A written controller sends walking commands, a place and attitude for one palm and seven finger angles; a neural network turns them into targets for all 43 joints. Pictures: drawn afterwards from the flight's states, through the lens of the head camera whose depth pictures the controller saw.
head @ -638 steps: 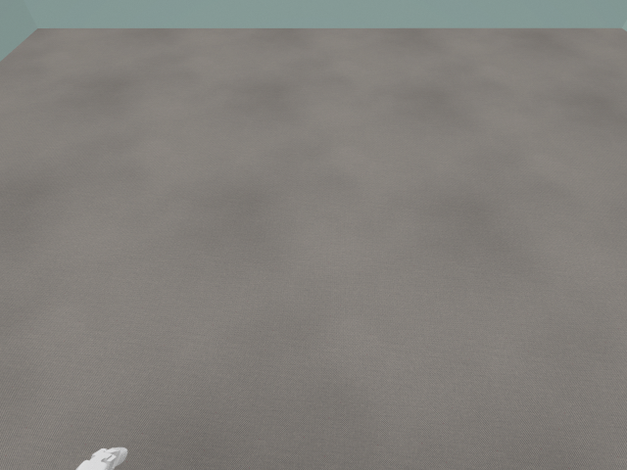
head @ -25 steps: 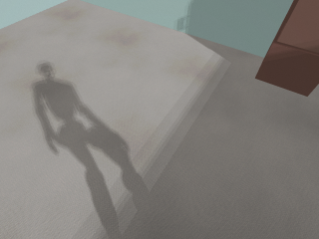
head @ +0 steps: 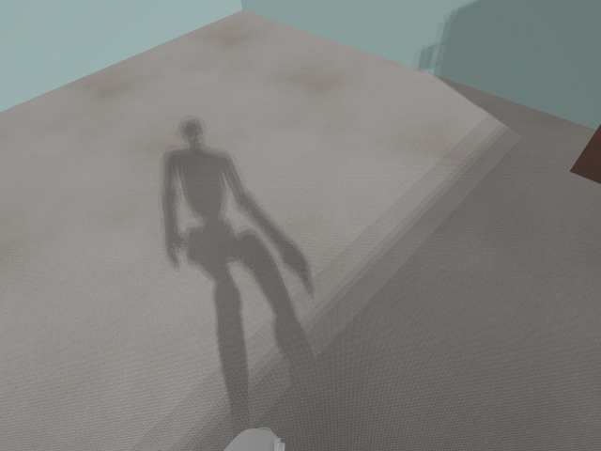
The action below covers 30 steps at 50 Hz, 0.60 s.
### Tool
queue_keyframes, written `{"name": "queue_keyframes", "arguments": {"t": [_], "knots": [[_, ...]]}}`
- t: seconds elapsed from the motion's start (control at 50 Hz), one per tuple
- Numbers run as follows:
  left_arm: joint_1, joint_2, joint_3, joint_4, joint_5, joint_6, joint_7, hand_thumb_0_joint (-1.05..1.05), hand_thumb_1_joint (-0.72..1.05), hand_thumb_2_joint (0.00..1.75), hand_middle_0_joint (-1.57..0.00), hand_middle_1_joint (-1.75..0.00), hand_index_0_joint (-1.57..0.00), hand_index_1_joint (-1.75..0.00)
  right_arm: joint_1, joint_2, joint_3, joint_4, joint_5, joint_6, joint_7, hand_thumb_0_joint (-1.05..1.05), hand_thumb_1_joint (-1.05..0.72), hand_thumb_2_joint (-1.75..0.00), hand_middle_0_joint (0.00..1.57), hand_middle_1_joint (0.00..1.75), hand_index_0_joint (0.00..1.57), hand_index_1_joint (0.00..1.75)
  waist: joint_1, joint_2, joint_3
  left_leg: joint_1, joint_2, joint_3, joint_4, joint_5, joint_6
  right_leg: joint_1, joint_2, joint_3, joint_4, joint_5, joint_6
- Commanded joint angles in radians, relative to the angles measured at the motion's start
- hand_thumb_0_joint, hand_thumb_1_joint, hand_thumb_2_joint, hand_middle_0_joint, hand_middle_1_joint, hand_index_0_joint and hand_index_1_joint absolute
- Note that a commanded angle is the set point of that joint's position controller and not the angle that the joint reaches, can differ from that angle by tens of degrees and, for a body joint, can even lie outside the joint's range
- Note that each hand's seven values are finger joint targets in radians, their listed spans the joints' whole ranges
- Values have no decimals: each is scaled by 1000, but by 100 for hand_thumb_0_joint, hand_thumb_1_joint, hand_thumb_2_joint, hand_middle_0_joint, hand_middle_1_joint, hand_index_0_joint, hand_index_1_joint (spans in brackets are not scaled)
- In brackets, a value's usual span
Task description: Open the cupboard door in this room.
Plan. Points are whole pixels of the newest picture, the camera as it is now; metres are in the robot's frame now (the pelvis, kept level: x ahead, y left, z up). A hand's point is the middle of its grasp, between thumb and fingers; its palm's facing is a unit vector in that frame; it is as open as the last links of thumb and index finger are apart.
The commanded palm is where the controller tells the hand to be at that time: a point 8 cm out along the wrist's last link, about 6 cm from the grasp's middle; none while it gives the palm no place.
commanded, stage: turn or walk to find it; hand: left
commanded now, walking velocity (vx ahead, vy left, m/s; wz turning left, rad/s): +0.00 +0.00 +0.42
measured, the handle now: out of the picture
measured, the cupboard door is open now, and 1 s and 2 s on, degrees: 0 0 0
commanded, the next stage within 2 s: none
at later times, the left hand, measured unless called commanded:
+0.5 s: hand out of the picture -0.08 +0.26 -0.18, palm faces +0.29 -0.92 -0.27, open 7.4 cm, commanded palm none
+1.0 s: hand out of the picture -0.07 +0.20 -0.16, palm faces +0.43 -0.87 -0.24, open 7.4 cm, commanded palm none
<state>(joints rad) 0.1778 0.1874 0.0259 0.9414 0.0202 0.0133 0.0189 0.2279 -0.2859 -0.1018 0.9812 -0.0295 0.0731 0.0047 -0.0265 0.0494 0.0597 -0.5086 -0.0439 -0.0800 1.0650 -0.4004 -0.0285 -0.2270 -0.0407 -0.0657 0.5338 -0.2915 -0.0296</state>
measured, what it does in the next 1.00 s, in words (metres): steps on the spot, turning left: left foot, then right foot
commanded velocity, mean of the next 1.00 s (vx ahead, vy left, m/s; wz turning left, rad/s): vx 0.00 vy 0.00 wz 0.42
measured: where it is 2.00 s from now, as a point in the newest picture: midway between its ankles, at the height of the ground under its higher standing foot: outside the picture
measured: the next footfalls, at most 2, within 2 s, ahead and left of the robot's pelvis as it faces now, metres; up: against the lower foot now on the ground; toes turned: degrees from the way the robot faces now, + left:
left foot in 0.34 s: -0.04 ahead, +0.15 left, +0.00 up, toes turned +15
right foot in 0.74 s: +0.05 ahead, -0.08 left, +0.00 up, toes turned +15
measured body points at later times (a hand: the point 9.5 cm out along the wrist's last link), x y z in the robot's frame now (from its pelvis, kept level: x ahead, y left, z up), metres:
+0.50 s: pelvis -0.04 +0.04 +0.00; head -0.01 +0.07 +0.45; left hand -0.09 +0.31 -0.16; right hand +0.13 -0.17 -0.13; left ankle -0.08 +0.14 -0.74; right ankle -0.02 -0.10 -0.68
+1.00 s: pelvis -0.05 +0.00 +0.00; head -0.01 +0.00 +0.45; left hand -0.09 +0.24 -0.14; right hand +0.10 -0.22 -0.16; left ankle -0.14 +0.12 -0.67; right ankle +0.01 -0.09 -0.74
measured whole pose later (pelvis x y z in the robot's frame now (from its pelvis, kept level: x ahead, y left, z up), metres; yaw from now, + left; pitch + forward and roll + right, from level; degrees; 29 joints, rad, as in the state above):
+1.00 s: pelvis -0.05 +0.00 +0.00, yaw +27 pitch -1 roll +1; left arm 0.21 0.16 0.02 0.94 0.03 0.00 0.02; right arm 0.21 -0.26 -0.09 1.00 -0.02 0.08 0.01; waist -0.01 0.02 0.09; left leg -0.42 0.02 -0.01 1.04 -0.43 -0.05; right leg -0.23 -0.10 -0.17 0.51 -0.26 -0.01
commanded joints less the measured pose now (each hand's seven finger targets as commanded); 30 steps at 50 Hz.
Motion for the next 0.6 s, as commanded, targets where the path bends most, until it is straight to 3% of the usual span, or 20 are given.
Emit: {"name": "queue_keyframes", "arguments": {"t": [0.0, 0.1, 0.2, 0.24, 0.28, 0.3, 0.32, 0.34, 0.36, 0.38, 0.42, 0.44, 0.54, 0.58], "knots": [[-4, 173, 39, -69, -1, -27, 14, 0, 90, 90, -20, -30, -20, -30, 39, -46, 1, -36, 3, -11, 10, 0, -90, -90, 20, 30, 20, 30, 0, -226, 19, -34, 51, 28, 160, 77, -27, -25, -228, 123, -258, 156, -66], [101, 207, 48, -39, 7, -27, 19, 0, 90, 90, -20, -30, -20, -30, -52, -44, 15, -53, 8, -15, 8, 0, -90, -90, 20, 30, 20, 30, 51, -208, -26, -14, 73, 59, -4, -11, -42, 108, -285, 121, -216, 316, -110], [160, 253, 63, -6, 15, -22, 17, 0, 90, 90, -20, -30, -20, -30, -113, -22, 36, -69, 22, -34, 4, 0, -90, -90, 20, 30, 20, 30, 91, -256, -96, 83, 60, 119, -273, -97, -27, 213, -309, 98, -141, 557, -134], [148, 259, 68, 2, 14, -19, 18, 0, 90, 90, -20, -30, -20, -30, -84, -22, 40, -63, 26, -44, 0, 0, -90, -90, 20, 30, 20, 30, 74, -265, -127, 152, 59, 142, -416, -59, -17, 218, -313, 77, -95, 591, -117], [117, 252, 67, 7, 2, -13, 15, 0, 90, 90, -20, -30, -20, -30, -25, -36, 38, -45, 24, -54, 0, 0, -90, -90, 20, 30, 20, 30, 31, -238, -144, 319, 62, 156, -651, 138, -3, 130, -283, 7, -15, 514, -44], [117, 218, 61, -1, -6, -6, 12, 0, 90, 90, -20, -30, -20, -30, 9, -90, 27, -36, 20, -65, 0, 0, -90, -90, 20, 30, 20, 30, 7, -104, -177, 479, 145, 72, -740, 302, 23, 0, -233, -54, 98, 352, 14], [115, 160, 46, -27, -9, 0, 5, 0, 90, 90, -20, -30, -20, -30, 12, -178, 5, -46, 11, -67, -1, 0, -90, -90, 20, 30, 20, 30, 2, 165, -160, 600, 374, -193, -745, 583, 106, -263, -112, -102, 266, -117, 80], [66, 142, 36, -58, 1, 7, 5, 0, 90, 90, -20, -30, -20, -30, 48, -212, -1, -40, 13, -56, -4, 0, -90, -90, 20, 30, 20, 30, -26, 188, -125, 522, 463, -224, -728, 743, 204, -303, -79, -56, 400, -338, 88], [15, 144, 36, -50, 1, 21, 14, 0, 90, 90, -20, -30, -20, -30, 49, -180, 3, -23, 9, -62, -19, 0, -90, -90, 20, 30, 20, 30, -32, 205, -102, 467, 415, -216, -734, 770, 210, -314, -71, 16, 476, -307, 97], [4, 152, 44, -38, -4, 24, 11, 0, 90, 90, -20, -30, -20, -30, 6, -154, 11, -25, 9, -60, -27, 0, -90, -90, 20, 30, 20, 30, -13, 190, -59, 438, 373, -182, -722, 757, 208, -329, -71, 39, 529, -249, 95], [45, 155, 47, -13, -4, 18, 1, 0, 90, 90, -20, -30, -20, -30, -56, -121, 22, -49, 11, -65, -30, 0, -90, -90, 20, 30, 20, 30, 22, 119, -60, 432, 314, -109, -703, 745, 193, -323, -64, 39, 558, -165, 103], [54, 150, 45, -5, -5, 17, -1, 0, 90, 90, -20, -30, -20, -30, -68, -122, 20, -52, 11, -66, -29, 0, -90, -90, 20, 30, 20, 30, 27, 103, -65, 426, 298, -89, -704, 725, 191, -308, -59, 36, 552, -154, 108], [17, 138, 39, -30, -6, 19, -2, 0, 90, 90, -20, -30, -20, -30, -42, -127, 10, -55, 8, -62, -24, 0, -90, -90, 20, 30, 20, 30, 7, 90, -49, 412, 283, -135, -716, 632, 202, -276, -39, 32, 422, -155, 118], [21, 129, 37, -39, -8, 16, 0, 0, 90, 90, -20, -30, -20, -30, -51, -129, 6, -63, 5, -58, -23, 0, -90, -90, 20, 30, 20, 30, 10, 98, -56, 381, 281, -158, -700, 628, 203, -216, -27, 27, 320, -158, 113]]}}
